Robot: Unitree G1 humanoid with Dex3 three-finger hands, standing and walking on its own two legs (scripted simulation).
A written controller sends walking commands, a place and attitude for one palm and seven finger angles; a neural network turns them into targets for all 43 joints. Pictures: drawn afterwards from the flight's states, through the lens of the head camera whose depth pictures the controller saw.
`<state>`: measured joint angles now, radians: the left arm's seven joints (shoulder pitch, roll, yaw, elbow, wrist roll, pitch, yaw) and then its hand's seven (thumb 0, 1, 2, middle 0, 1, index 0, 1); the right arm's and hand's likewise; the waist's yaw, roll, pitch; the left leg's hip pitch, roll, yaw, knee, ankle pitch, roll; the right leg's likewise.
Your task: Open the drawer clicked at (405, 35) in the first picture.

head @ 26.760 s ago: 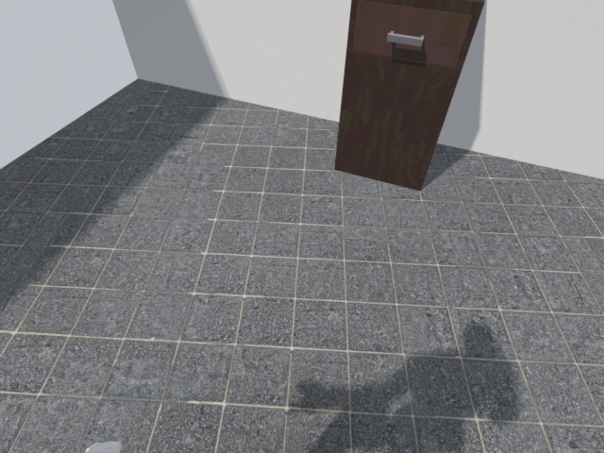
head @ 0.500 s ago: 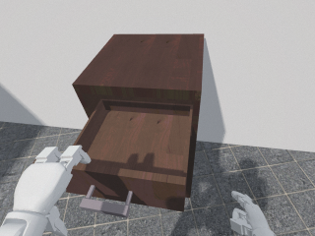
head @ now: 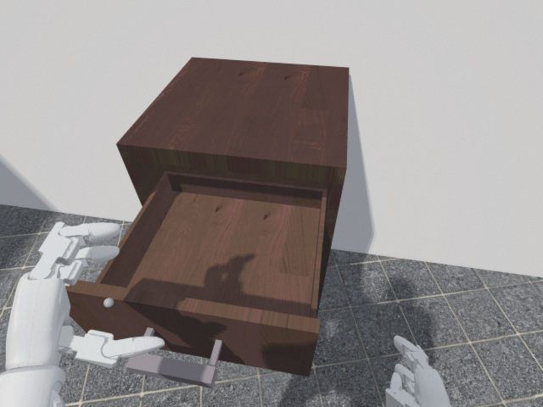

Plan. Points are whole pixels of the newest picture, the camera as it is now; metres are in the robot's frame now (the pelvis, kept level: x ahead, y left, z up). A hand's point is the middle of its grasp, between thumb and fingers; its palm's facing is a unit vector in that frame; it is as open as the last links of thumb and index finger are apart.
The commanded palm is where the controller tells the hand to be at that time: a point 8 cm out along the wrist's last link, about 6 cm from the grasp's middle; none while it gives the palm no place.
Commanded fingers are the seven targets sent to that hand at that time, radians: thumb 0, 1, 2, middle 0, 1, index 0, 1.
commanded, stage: draw the hand back to the body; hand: left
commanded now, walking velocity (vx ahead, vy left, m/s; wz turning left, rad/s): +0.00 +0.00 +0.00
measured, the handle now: (177, 354) +0.20 +0.17 -0.05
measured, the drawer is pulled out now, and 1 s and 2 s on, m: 0.30 0.30 0.30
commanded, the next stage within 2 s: step back with the hand held close in 0.72 s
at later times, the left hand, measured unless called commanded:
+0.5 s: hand (87, 296) +0.19 +0.22 +0.16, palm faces +0.40 -0.82 -0.41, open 8.8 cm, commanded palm +0.13 +0.27 +0.18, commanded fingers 0.00 0.90 0.90 -0.20 -0.30 -0.20 -0.30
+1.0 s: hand (83, 300) +0.18 +0.22 +0.16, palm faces +0.37 -0.81 -0.46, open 7.4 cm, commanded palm +0.11 +0.26 +0.18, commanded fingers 0.00 0.90 0.90 -0.20 -0.30 -0.20 -0.30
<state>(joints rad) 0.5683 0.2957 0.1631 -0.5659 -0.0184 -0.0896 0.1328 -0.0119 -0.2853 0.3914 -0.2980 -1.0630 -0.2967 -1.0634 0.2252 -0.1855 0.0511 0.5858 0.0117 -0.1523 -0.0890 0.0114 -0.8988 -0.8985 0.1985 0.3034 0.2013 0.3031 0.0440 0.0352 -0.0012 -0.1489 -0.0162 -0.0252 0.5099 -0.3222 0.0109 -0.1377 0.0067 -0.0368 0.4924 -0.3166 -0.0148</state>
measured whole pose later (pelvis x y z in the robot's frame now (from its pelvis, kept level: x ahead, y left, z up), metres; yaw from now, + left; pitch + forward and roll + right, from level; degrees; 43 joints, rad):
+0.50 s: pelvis +0.01 -0.01 +0.00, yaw +0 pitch -1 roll +0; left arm 0.56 0.33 0.28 -0.50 -0.07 -0.07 0.12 0.00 0.55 0.75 -0.23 -0.52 -0.23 -0.52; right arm 0.16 -0.21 0.02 0.61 0.02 -0.12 -0.09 0.01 -0.90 -0.90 0.20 0.30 0.20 0.30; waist 0.05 0.06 -0.01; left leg -0.13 0.00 -0.04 0.46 -0.30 -0.01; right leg -0.12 0.02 -0.05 0.45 -0.30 -0.03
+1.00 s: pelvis -0.01 -0.02 +0.00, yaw +1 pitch +0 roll +0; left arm 0.58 0.35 0.35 -0.50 -0.06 -0.16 0.11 0.01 0.88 0.90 -0.21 -0.30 -0.21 -0.30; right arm 0.16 -0.23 0.00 0.59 0.03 -0.05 -0.06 0.01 -0.90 -0.90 0.20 0.30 0.20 0.30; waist 0.00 0.07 0.02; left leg -0.23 0.01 -0.05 0.51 -0.29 -0.01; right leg -0.20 0.03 -0.07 0.47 -0.28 -0.04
